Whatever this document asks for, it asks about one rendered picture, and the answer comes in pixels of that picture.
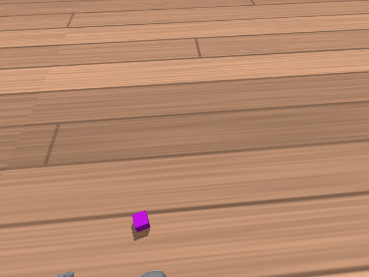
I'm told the cube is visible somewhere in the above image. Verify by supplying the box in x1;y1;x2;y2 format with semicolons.
132;210;150;232

